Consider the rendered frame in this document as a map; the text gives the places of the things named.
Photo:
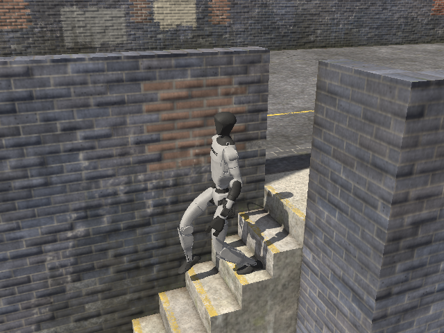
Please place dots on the left robot hand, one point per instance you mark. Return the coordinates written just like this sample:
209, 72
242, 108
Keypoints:
217, 224

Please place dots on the left robot upper arm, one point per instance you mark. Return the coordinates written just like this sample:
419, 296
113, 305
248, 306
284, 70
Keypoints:
232, 158

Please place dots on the left robot shin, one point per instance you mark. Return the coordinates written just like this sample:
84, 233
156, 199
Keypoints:
235, 256

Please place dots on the left robot forearm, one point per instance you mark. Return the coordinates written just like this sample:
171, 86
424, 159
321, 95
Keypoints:
231, 198

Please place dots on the humanoid robot torso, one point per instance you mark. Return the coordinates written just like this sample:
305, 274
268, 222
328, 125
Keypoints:
220, 172

